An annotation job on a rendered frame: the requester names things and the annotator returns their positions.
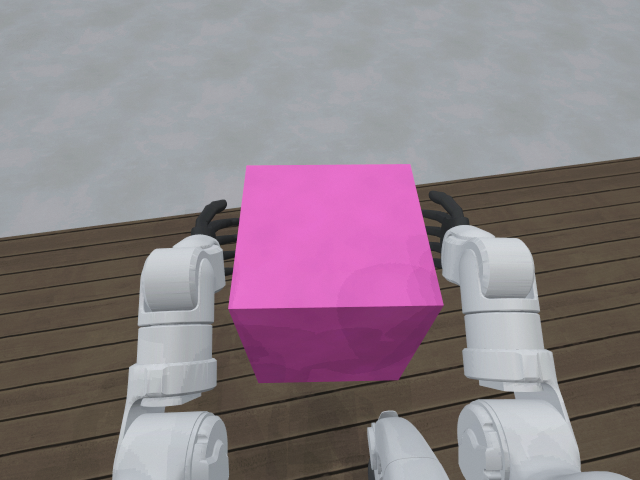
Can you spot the robot right shin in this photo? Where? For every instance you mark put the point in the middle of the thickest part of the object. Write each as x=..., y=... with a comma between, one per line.
x=384, y=414

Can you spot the robot left forearm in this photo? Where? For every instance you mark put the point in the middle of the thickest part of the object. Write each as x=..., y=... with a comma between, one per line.
x=174, y=352

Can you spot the carton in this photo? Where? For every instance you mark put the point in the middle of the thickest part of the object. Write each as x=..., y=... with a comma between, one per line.
x=333, y=276

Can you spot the robot left hand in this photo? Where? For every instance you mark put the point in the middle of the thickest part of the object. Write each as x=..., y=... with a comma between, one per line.
x=204, y=226

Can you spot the robot right upper arm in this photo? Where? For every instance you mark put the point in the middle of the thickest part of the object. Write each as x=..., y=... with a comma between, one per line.
x=519, y=439

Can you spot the robot right forearm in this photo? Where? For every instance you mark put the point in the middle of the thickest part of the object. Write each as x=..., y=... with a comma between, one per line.
x=505, y=349

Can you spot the right robot thigh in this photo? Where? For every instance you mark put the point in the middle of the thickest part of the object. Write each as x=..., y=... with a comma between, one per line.
x=399, y=451

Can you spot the robot right hand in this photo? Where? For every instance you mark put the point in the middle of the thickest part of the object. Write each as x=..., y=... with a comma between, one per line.
x=455, y=218

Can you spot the robot left upper arm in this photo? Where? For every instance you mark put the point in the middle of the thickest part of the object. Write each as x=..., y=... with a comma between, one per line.
x=174, y=446

